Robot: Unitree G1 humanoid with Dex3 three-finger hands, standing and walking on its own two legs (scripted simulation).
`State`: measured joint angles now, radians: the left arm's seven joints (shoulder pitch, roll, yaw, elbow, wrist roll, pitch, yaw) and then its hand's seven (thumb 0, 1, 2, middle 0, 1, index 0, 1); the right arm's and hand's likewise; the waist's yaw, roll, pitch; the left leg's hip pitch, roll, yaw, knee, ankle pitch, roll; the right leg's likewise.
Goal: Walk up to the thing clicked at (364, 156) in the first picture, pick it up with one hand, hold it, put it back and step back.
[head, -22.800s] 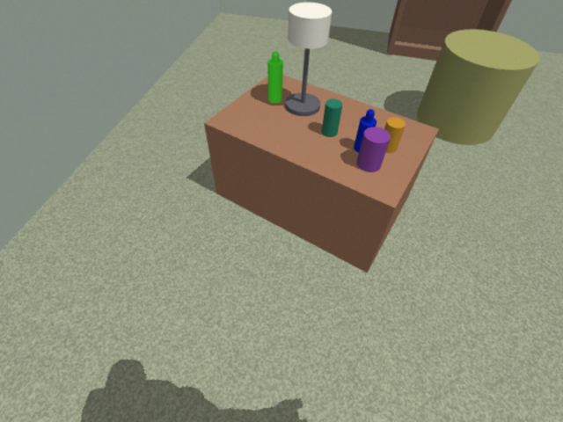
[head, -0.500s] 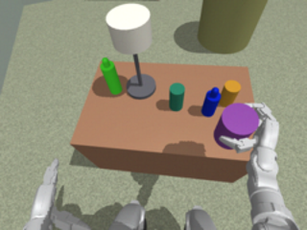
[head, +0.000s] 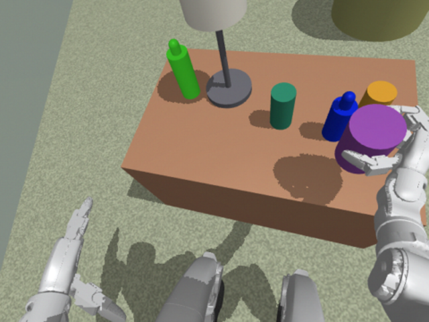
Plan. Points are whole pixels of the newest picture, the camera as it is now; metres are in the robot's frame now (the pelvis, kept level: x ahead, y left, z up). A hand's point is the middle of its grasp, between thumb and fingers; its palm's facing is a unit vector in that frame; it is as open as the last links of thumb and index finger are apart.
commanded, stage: crouch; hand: right
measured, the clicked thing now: (365, 142) +0.48 -0.20 -0.04
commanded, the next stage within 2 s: lower in 0.38 s
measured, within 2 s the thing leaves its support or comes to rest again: neither
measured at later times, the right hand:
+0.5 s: hand (378, 134) +0.50 -0.23 -0.05, palm faces +0.33 +0.94 -0.03, open 11.8 cm
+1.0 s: hand (369, 144) +0.51 -0.23 -0.11, palm faces +0.32 +0.95 -0.03, open 11.8 cm
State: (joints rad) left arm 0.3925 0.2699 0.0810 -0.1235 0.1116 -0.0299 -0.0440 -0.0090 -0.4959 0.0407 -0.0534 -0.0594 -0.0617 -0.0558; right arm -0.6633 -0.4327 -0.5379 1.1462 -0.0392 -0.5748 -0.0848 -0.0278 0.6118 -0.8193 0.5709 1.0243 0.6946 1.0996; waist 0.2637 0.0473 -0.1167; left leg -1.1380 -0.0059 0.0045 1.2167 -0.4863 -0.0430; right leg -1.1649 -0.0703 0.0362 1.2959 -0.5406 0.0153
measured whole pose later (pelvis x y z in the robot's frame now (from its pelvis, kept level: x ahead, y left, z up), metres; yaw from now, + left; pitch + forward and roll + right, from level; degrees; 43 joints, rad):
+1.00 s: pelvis -0.01 +0.01 -0.05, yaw +2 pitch +31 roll +7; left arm 0.41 0.32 0.08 -0.32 0.11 -0.04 -0.06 -0.01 -0.53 0.06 -0.06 -0.05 -0.05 -0.06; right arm -0.75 -0.65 -0.66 1.19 -0.09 -0.57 -0.02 -0.05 0.61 -0.82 0.55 1.06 0.67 1.14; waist 0.38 0.06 -0.13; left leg -1.42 -0.03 0.06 1.42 -0.54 -0.03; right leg -1.47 -0.09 0.11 1.53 -0.61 0.04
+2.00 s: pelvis -0.03 +0.01 -0.08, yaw +2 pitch +31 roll +7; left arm 0.47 0.34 0.13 -0.46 0.07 -0.05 -0.08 -0.01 -0.53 0.05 -0.06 -0.05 -0.06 -0.06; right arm -0.86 -0.72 -0.66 1.20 -0.07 -0.53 0.02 -0.01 0.46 -0.37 0.74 0.58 0.74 0.59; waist 0.39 0.04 -0.12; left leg -1.53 -0.03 0.06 1.52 -0.55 -0.03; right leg -1.58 -0.08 0.12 1.63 -0.61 0.03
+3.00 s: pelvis +0.03 -0.01 +0.04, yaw -1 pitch +21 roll +5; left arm 0.39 0.23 -0.11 -0.07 -0.02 0.12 -0.07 0.00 0.34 0.57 -0.15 -0.20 -0.15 -0.21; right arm -0.56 -0.64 -0.45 1.08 -0.06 -0.05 -0.04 -0.01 0.46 -0.10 0.07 0.07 0.06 0.07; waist 0.17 -0.02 -0.15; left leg -0.93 0.00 0.02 1.01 -0.44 -0.05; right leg -0.98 -0.07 0.05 1.13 -0.51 0.00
